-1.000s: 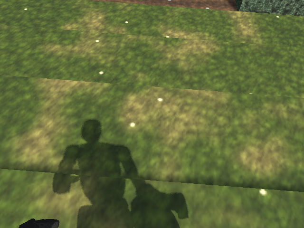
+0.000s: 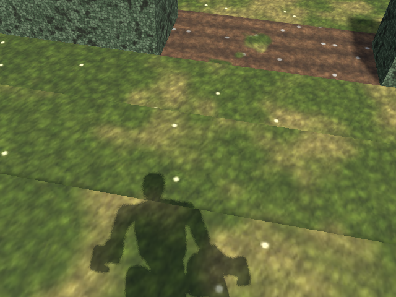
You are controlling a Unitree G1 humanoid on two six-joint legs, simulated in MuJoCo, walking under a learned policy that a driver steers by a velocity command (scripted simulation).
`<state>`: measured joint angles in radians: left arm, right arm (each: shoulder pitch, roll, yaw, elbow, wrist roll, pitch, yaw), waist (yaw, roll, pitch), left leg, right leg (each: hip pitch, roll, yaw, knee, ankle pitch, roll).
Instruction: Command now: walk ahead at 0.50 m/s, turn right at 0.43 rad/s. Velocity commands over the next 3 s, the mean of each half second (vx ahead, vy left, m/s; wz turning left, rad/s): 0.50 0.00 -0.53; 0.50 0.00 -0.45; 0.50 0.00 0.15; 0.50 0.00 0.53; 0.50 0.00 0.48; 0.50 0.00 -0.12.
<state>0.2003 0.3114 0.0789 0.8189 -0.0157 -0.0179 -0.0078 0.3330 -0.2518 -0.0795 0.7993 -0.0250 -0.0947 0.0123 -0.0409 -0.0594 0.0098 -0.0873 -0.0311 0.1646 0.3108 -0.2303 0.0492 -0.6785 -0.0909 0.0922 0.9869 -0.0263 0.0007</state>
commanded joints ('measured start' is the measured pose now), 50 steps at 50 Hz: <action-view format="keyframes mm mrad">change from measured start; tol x64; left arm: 1 -24 79 35 -62 -20 -7 -11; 50 -56 -24 -9 -81 11 -27 9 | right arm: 1 2 -125 -37 -39 15 -24 -20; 50 -4 -149 -33 -7 34 0 -22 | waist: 1 22 105 43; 50 9 139 -23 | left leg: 1 101 338 -170 -69 239 145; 17 12 336 79 817 399 -37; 20 -819 117 -218 1824 -719 -163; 31 -243 62 -166 428 385 -155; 40 261 438 -1084 -82 -589 207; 50 -86 261 -387 -145 60 149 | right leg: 1 -165 -22 103 -10 91 -17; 14 18 13 -94 -535 399 -40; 21 1448 -241 378 -333 609 -490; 29 79 15 135 -676 176 -277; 40 -169 172 109 365 -554 -64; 50 36 4 -28 -207 -109 -24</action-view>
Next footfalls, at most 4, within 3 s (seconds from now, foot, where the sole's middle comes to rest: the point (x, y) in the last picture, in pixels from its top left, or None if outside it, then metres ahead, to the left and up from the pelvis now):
0.36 right None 0.35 -0.23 -0.93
0.74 left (220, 268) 0.68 -0.11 -0.93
1.22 right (303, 254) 0.73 -0.45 -0.93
1.86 left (256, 187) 1.17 -0.34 -1.09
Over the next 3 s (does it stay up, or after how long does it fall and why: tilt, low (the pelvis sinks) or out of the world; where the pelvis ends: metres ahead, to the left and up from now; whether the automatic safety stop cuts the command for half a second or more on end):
stays up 1.57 -0.38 -0.31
